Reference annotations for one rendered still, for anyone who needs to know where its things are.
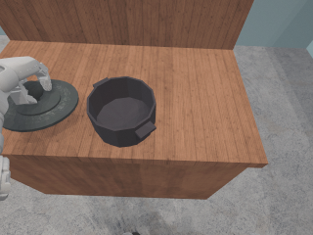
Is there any knob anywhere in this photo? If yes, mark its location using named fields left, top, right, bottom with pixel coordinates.
left=22, top=80, right=44, bottom=100

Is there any pot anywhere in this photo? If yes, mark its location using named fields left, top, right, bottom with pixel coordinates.
left=86, top=76, right=157, bottom=148

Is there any table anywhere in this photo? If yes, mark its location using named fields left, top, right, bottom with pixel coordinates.
left=0, top=0, right=269, bottom=200

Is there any robot left hand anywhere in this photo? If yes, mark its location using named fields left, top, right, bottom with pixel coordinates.
left=0, top=56, right=52, bottom=105

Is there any left robot forearm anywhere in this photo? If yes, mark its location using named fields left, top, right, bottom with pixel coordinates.
left=0, top=63, right=19, bottom=155

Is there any lid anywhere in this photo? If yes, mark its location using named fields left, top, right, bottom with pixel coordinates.
left=2, top=79, right=79, bottom=132

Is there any robot left upper arm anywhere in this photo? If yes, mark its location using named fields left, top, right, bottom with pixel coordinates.
left=0, top=155, right=11, bottom=201

